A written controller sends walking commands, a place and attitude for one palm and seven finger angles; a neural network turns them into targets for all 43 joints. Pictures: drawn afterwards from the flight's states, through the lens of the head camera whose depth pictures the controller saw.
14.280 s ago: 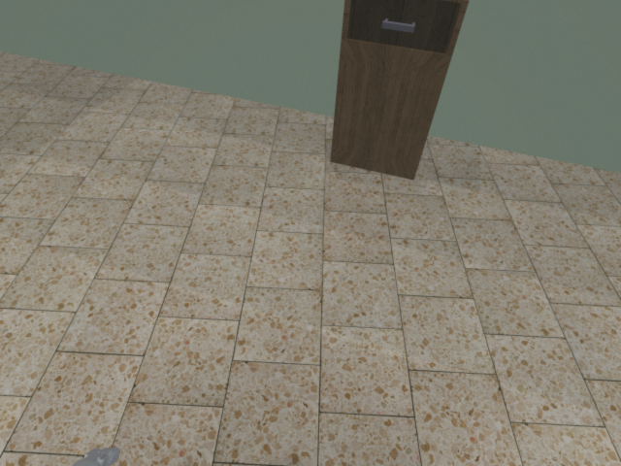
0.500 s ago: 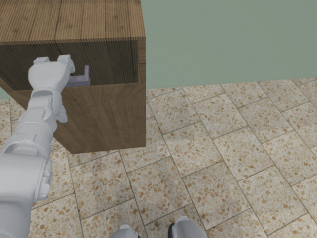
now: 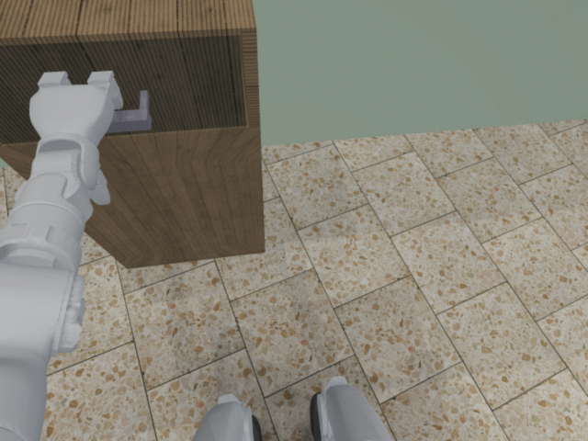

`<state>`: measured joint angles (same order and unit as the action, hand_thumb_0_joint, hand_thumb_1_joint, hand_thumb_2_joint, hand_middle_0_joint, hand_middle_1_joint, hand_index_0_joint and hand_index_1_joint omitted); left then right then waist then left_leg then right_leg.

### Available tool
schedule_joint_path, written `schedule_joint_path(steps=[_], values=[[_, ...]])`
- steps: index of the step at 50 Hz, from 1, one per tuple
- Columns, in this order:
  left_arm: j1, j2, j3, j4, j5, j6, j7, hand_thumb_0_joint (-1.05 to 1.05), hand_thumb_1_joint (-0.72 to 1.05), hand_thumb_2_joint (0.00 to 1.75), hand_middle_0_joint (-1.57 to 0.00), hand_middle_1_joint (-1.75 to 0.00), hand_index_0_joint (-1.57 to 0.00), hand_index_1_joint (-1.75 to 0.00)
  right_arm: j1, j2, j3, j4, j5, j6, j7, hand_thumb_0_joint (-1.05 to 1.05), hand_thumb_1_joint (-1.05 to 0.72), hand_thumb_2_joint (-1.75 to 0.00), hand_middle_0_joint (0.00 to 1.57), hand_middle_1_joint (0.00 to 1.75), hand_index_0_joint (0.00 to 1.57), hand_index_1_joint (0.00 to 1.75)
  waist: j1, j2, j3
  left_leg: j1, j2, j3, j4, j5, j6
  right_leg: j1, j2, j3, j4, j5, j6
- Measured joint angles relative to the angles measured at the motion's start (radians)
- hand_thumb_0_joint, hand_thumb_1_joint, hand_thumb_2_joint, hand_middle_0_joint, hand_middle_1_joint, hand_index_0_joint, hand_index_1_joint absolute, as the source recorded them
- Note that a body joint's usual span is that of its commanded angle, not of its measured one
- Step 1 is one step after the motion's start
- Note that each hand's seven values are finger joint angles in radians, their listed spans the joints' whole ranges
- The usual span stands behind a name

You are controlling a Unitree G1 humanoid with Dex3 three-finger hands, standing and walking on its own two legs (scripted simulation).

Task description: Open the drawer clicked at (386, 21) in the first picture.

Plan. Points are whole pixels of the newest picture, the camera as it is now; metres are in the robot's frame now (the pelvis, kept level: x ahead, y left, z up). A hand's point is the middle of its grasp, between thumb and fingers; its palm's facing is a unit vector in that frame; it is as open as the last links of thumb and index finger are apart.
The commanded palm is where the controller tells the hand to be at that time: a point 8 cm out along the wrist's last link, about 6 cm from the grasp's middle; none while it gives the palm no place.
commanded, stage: lower the fingers behind the handle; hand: left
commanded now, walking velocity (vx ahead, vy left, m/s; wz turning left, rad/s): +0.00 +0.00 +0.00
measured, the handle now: (106, 111) +0.59 +0.23 +0.03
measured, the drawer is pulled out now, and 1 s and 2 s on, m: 0.00 0.00 0.00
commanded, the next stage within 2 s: lift the fingers back up to retry in 0.20 s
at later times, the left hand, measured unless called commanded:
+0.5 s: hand (91, 140) +0.52 +0.24 +0.04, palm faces -0.07 -0.01 -1.00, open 13.8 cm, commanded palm +0.51 +0.23 +0.09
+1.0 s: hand (75, 112) +0.53 +0.24 +0.09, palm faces -0.05 -0.04 -1.00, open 13.9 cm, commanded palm +0.51 +0.23 +0.14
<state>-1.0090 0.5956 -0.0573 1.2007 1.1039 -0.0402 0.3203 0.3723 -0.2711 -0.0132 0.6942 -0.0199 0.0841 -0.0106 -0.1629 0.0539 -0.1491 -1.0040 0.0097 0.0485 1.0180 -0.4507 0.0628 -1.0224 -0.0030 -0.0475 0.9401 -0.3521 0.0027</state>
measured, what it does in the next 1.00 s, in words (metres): stands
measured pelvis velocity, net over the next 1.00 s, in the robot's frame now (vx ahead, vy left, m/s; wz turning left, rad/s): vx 0.05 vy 0.00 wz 0.00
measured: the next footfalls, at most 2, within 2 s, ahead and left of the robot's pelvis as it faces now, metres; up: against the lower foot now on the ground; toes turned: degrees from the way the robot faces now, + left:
none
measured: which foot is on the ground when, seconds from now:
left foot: down 0.00-1.00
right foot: down 0.00-1.00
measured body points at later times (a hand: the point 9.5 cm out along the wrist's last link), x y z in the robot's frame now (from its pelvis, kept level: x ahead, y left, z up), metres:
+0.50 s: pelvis +0.00 +0.00 +0.01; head +0.14 +0.00 +0.44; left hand +0.52 +0.24 +0.09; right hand -0.01 -0.28 -0.11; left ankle +0.01 +0.08 -0.67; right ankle +0.04 -0.13 -0.67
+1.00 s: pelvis +0.05 +0.00 +0.04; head +0.14 +0.00 +0.48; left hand +0.53 +0.24 +0.14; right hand +0.06 -0.27 -0.09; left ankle +0.01 +0.08 -0.67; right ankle +0.04 -0.13 -0.67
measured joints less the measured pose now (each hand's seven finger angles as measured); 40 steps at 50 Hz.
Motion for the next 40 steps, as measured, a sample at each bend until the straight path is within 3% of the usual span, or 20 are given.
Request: schedule_joint_path(steps=[8, 20, 29, 34, 40], values=[[0.005, 0.017, 0.012, -0.011, -0.009, -0.025, -0.028, 0.0, -0.49, 0.3, -0.24, -1.33, -0.32, -1.2, 0.011, 0.001, 0.009, -0.004, 0.005, -0.009, -0.009, 0.0, -0.91, -0.9, 0.2, 0.3, 0.2, 0.3, -0.001, -0.001, 0.003, -0.002, 0.002, 0.0, 0.0, 0.003, -0.002, -0.003, 0.002, 0.0, 0.0, 0.004, -0.002], [0.011, 0.013, 0.025, -0.025, -0.01, -0.032, -0.012, 0.0, -0.49, 0.3, -0.25, -1.33, -0.32, -1.2, 0.004, -0.002, 0.008, 0.0, 0.004, -0.01, -0.009, 0.0, -0.91, -0.9, 0.2, 0.3, 0.2, 0.3, 0.001, -0.001, 0.005, -0.005, 0.002, -0.007, -0.002, 0.003, -0.004, -0.002, 0.003, -0.006, -0.003, 0.002, -0.004], [0.081, -0.003, 0.048, -0.065, -0.023, -0.049, -0.049, 0.0, -0.49, 0.3, -0.27, -1.25, -0.32, -1.2, 0.01, 0.003, -0.001, -0.002, 0.005, -0.002, -0.012, 0.0, -0.91, -0.9, 0.2, 0.3, 0.2, 0.3, 0.008, 0.0, 0.016, 0.094, 0.005, 0.0, -0.087, 0.021, -0.005, 0.096, 0.011, 0.002, -0.094, 0.025, -0.001], [0.136, -0.026, 0.069, -0.109, -0.021, -0.078, -0.025, 0.0, -0.49, 0.3, -0.3, -1.22, -0.32, -1.2, 0.021, 0.004, -0.01, 0.014, -0.003, 0.007, -0.006, 0.0, -0.91, -0.9, 0.2, 0.3, 0.2, 0.3, 0.02, 0.0, 0.012, 0.157, 0.004, 0.001, -0.134, 0.023, -0.005, 0.159, 0.012, 0.005, -0.142, 0.029, 0.001], [0.158, -0.047, 0.063, -0.13, -0.023, -0.042, -0.004, 0.0, -0.49, 0.3, -0.31, -1.21, -0.32, -1.2, 0.015, 0.005, -0.025, 0.031, -0.003, 0.023, 0.006, 0.0, -0.91, -0.9, 0.2, 0.3, 0.2, 0.3, 0.036, 0.002, 0.01, 0.227, -0.001, 0.0, -0.184, 0.026, -0.005, 0.23, 0.01, 0.005, -0.191, 0.03, 0.004]])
